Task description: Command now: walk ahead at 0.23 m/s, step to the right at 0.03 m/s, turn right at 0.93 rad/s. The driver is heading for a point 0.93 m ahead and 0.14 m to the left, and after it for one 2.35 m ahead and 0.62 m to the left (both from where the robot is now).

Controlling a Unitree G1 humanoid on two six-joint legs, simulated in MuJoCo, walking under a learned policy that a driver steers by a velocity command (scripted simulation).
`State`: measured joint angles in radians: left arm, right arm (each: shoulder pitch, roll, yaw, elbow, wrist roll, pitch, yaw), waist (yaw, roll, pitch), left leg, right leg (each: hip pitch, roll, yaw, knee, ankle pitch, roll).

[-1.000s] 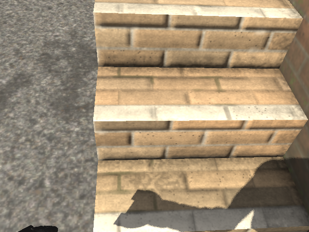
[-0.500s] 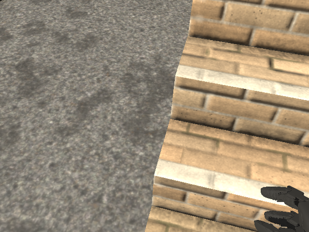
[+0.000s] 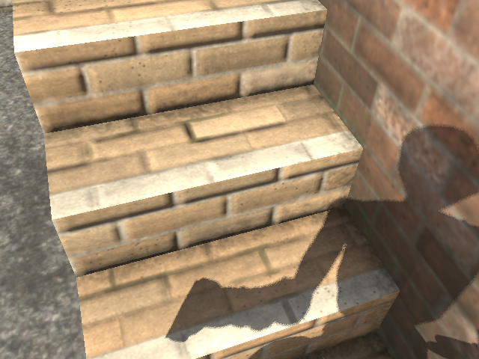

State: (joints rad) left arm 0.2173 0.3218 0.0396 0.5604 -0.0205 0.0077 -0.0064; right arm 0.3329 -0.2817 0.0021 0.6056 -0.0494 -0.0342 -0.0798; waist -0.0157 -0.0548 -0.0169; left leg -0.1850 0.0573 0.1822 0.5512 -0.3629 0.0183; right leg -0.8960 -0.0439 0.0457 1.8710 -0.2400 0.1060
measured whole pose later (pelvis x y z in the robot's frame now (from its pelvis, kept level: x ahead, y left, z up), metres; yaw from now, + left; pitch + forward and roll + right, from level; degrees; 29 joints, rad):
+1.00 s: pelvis +0.27 -0.07 +0.17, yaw +22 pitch +0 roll -1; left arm 0.40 0.27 0.06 0.74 0.06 0.00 0.08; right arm 0.04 -0.31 -0.04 0.47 0.06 -0.05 0.04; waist 0.03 0.10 0.00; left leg -0.82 -0.10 -0.12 1.90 -0.43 -0.13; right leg -0.25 0.00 -0.12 0.75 -0.51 -0.05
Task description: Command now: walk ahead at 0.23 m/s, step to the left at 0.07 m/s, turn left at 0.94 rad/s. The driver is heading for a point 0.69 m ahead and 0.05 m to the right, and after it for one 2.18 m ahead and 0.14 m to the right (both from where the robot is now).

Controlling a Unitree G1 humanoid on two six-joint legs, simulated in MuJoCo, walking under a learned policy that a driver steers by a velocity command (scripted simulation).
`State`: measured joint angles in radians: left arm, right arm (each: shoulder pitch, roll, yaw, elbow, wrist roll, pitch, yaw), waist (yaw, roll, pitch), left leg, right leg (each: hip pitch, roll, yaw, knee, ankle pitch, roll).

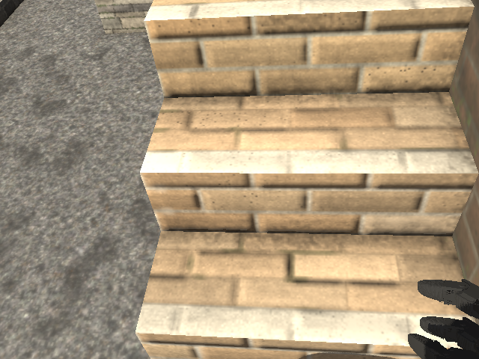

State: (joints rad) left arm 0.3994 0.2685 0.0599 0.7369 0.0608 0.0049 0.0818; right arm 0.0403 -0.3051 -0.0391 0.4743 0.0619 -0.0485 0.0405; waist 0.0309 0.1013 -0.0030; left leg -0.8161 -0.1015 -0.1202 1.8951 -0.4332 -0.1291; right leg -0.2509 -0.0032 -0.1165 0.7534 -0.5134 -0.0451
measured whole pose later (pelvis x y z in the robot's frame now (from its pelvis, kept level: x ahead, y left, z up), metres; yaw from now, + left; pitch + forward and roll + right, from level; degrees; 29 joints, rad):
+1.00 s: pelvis +0.19 +0.09 +0.18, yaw -16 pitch -2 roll +1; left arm -0.07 0.22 0.02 0.62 -0.02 0.11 0.01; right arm 0.30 -0.25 0.03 0.72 0.01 -0.04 -0.02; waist -0.16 -0.08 0.01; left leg -0.43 0.01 0.02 0.93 -0.55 -0.06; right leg -0.50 -0.01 -0.06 0.93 -0.40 -0.06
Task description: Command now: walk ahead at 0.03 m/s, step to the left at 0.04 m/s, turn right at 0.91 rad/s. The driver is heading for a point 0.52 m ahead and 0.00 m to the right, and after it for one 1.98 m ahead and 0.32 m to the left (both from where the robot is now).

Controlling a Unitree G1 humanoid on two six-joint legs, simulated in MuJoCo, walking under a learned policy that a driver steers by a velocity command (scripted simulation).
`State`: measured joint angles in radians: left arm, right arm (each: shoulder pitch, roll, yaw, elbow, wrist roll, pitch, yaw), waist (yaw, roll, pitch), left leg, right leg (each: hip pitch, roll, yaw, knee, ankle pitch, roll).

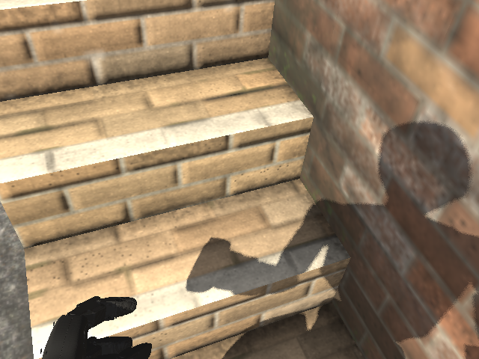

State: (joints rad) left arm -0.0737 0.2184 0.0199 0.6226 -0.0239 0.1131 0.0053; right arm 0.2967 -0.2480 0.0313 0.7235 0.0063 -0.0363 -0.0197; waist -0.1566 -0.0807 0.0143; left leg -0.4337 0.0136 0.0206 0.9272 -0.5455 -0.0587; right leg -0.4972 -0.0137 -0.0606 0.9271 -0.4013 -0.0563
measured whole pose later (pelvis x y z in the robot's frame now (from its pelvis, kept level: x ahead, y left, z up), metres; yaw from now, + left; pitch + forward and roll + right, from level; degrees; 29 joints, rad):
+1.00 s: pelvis -0.09 -0.10 -0.12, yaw +2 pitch +0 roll +5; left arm 0.49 0.30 0.03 0.88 0.01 0.05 0.11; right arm -0.04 -0.15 0.07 0.42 0.05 0.08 0.04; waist -0.02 -0.03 0.00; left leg -1.05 0.13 0.12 1.78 -0.47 0.05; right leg 0.06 -0.23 -0.42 0.07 -0.09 0.04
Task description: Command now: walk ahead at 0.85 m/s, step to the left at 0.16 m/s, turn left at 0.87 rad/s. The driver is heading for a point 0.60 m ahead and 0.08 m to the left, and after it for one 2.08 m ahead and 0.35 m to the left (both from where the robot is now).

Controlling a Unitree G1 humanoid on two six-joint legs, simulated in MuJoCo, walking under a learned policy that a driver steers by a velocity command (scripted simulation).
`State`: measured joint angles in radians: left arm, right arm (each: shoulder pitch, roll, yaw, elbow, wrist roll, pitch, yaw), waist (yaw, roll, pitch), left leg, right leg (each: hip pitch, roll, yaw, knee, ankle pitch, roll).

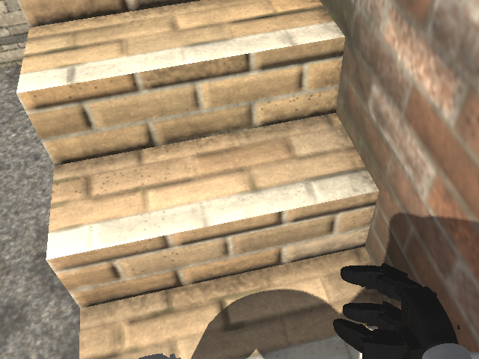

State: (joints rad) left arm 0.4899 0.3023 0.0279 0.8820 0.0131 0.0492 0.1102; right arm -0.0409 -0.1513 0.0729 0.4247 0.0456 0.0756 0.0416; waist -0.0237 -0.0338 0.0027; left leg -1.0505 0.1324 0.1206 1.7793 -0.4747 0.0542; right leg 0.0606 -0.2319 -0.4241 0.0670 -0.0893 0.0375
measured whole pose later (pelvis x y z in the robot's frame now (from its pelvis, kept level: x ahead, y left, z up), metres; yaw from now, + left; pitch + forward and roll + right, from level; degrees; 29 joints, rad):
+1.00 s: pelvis +0.16 +0.09 +0.17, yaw +9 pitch +1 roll +1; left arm 0.09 0.25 -0.02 0.69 0.01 -0.07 -0.07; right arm -0.05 -0.19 0.08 0.35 -0.05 -0.12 -0.02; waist 0.02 0.00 -0.04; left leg -0.13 -0.05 0.10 0.44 -0.27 -0.03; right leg -0.19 0.12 0.18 0.48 -0.26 -0.11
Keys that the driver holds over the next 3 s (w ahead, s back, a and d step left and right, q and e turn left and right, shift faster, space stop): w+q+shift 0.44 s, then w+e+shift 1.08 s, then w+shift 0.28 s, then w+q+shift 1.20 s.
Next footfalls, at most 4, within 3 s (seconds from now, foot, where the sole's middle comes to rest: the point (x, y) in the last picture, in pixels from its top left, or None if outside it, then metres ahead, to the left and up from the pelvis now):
0.06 left None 0.12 0.16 -0.61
0.50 right None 0.17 0.01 -0.61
1.76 left None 0.36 0.20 -0.41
2.14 right None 0.17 -0.14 -0.59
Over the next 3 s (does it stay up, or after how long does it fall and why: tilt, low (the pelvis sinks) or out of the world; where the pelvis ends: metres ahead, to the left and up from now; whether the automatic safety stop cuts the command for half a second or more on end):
stays up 0.34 -0.05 0.31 its command is cut before an obstacle after 1.3 s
